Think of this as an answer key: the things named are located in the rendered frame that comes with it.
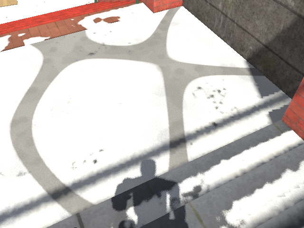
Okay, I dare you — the stairs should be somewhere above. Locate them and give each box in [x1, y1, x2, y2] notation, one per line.
[47, 120, 304, 228]
[0, 0, 129, 32]

